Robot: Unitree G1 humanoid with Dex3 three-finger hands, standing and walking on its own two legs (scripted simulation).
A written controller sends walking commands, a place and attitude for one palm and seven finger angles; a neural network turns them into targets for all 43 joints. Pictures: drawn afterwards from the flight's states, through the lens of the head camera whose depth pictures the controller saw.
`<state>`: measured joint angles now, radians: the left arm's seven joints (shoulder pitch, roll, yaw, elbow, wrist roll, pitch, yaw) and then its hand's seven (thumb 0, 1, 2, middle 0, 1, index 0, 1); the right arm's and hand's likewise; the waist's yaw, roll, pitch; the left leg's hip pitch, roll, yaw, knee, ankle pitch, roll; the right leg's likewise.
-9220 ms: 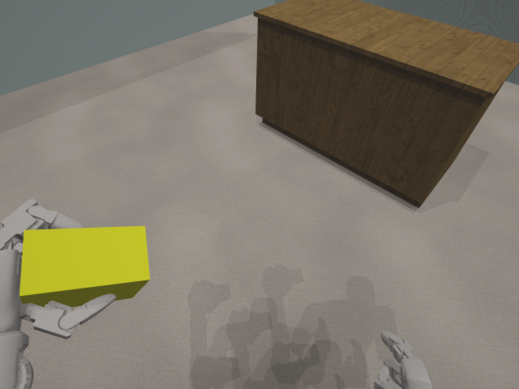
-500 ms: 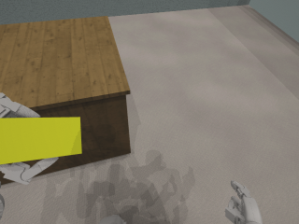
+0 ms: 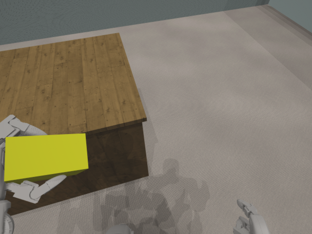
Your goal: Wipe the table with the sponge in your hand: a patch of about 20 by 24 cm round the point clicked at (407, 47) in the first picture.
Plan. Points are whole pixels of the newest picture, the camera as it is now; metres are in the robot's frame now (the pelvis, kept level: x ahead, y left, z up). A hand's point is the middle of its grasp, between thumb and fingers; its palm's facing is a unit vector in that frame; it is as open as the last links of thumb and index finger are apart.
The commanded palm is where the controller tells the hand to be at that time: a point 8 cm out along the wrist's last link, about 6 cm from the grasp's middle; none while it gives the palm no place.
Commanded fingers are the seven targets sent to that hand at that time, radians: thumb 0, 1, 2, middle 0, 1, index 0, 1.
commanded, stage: come to a stop and stand still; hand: left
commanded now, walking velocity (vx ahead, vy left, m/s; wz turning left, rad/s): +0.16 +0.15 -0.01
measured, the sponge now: (58, 158) +0.23 +0.20 +0.15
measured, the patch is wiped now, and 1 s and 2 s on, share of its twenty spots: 0.00 0.00 0.00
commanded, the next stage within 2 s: look again from close up in 1.74 s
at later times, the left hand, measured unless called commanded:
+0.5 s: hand (31, 145) +0.25 +0.24 +0.16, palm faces +0.33 -0.81 -0.48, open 10.4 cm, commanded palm +0.19 +0.30 +0.18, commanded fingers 0.00 0.10 1.30 -1.20 -1.60 -1.20 -1.60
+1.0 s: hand (13, 167) +0.21 +0.27 +0.15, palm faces +0.27 -0.88 -0.40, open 10.4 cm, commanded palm +0.15 +0.32 +0.18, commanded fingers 0.00 0.10 1.30 -1.20 -1.60 -1.20 -1.60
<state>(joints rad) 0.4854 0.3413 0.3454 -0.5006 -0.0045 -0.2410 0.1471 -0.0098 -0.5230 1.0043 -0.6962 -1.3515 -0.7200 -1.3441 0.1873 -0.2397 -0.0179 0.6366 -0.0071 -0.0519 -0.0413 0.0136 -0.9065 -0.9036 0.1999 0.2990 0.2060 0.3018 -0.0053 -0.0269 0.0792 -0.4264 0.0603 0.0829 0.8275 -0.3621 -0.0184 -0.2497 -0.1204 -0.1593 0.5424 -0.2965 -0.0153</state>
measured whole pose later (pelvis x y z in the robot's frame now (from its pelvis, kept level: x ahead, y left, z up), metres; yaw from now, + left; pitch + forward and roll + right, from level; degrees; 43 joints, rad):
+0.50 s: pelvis +0.02 +0.02 -0.01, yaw -2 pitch +0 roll +1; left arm 0.49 0.38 0.34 -0.51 -0.04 -0.16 0.13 -0.01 -0.52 1.01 -0.70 -1.35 -0.72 -1.34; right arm 0.18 -0.15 0.05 0.60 0.00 -0.07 -0.02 0.01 -0.90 -0.90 0.20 0.30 0.21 0.30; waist 0.01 0.04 0.06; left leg -0.33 0.07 0.05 0.71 -0.38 -0.04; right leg -0.28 0.03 -0.13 0.54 -0.27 -0.10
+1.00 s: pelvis -0.02 +0.05 +0.00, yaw -3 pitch -2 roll +0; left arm 0.44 0.37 0.31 -0.42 -0.02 -0.25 0.08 -0.01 -0.52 1.01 -0.70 -1.35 -0.72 -1.34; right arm 0.26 -0.22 0.02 0.56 0.01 -0.17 -0.02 0.01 -0.91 -0.90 0.20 0.30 0.20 0.30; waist 0.01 -0.03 0.06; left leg -0.21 -0.01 0.08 0.45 -0.21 0.04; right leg -0.26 0.03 -0.10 0.43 -0.17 -0.05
